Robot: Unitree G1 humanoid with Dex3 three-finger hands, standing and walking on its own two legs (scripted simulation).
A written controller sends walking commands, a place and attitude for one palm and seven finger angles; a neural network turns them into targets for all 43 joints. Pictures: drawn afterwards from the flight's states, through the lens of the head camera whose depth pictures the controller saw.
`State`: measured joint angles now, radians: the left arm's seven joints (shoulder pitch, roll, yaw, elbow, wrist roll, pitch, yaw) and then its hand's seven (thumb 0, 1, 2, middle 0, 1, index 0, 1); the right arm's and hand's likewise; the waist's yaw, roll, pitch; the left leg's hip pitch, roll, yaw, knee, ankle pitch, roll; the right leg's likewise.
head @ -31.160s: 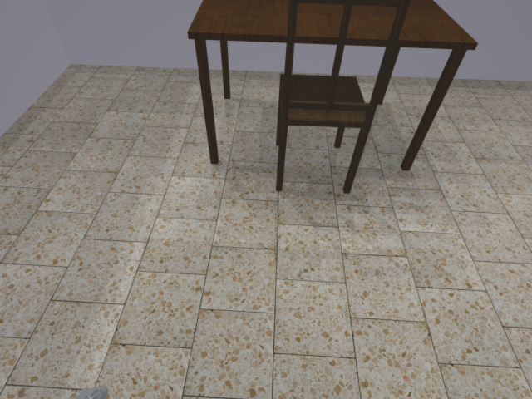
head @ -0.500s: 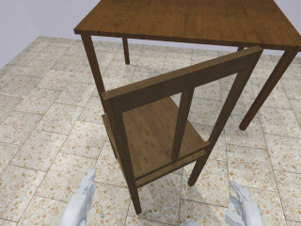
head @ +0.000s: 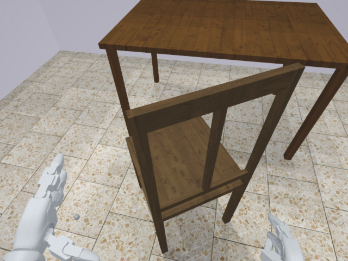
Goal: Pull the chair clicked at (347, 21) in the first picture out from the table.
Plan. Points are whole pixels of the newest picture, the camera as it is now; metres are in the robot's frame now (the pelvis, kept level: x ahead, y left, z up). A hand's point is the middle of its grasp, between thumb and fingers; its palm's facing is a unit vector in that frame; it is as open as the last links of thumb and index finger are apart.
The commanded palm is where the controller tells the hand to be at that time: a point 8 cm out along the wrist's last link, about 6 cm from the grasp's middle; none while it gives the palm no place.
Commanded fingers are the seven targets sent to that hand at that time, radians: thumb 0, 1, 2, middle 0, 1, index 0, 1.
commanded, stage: draw the hand back to the body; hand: left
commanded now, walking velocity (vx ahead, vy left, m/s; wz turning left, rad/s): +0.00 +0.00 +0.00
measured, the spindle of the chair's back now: (211, 156) +0.40 -0.07 -0.01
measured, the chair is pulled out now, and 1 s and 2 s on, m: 0.44 0.44 0.44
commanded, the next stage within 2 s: step back with the hand held close in 1.00 s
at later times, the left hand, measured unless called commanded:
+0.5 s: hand (29, 176) +0.21 +0.25 +0.18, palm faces +0.43 -0.79 -0.44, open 11.1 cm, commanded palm +0.17 +0.30 +0.20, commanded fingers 0.00 0.72 0.81 -0.17 -0.26 -0.17 -0.26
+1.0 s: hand (14, 166) +0.22 +0.26 +0.21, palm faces +0.45 -0.77 -0.44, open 7.5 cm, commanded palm +0.17 +0.31 +0.22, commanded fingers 0.00 0.90 0.90 -0.20 -0.30 -0.20 -0.30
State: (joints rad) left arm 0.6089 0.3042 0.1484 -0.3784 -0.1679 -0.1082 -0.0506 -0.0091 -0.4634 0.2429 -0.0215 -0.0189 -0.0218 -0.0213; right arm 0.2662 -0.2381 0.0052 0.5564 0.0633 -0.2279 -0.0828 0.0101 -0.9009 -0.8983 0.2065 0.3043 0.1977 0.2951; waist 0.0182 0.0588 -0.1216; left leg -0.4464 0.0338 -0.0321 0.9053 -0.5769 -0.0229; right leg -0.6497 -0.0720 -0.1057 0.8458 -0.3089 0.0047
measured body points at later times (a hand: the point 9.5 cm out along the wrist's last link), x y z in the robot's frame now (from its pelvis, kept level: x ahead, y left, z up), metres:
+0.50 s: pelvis +0.03 +0.01 +0.04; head +0.01 -0.02 +0.49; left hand +0.18 +0.29 +0.21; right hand +0.21 -0.22 -0.05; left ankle -0.07 +0.13 -0.69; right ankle +0.07 -0.13 -0.69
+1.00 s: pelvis +0.03 +0.01 +0.04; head +0.01 -0.01 +0.49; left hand +0.19 +0.30 +0.23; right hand +0.20 -0.23 -0.05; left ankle -0.07 +0.13 -0.69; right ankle +0.07 -0.13 -0.69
